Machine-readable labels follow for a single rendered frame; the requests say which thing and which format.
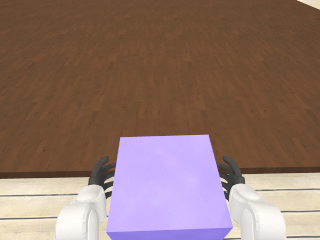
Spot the robot right hand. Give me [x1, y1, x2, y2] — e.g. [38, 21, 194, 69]
[216, 155, 245, 201]

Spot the robot left forearm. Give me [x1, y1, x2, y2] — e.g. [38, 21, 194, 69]
[54, 184, 107, 240]

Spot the robot right forearm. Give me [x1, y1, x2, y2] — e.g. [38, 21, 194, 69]
[228, 183, 287, 240]

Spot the robot left hand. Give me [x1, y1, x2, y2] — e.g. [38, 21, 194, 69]
[87, 156, 117, 199]

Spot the carton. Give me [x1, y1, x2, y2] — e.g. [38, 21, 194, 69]
[106, 134, 233, 240]

